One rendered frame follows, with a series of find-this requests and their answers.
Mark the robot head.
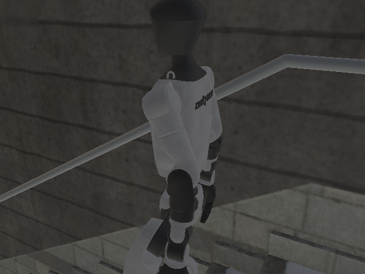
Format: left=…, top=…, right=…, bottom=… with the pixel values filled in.
left=149, top=0, right=207, bottom=82

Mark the robot left upper arm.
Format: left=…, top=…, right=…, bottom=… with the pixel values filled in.
left=142, top=81, right=200, bottom=188

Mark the right robot forearm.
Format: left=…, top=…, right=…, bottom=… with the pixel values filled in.
left=199, top=134, right=222, bottom=186

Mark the humanoid robot torso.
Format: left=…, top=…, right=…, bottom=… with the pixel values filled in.
left=149, top=71, right=213, bottom=225

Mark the left robot forearm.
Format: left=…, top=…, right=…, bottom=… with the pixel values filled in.
left=164, top=169, right=198, bottom=269

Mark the robot right upper arm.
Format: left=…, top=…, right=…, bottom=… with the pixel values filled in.
left=201, top=66, right=222, bottom=143

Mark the robot right hand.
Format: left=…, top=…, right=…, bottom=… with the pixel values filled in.
left=198, top=183, right=216, bottom=223

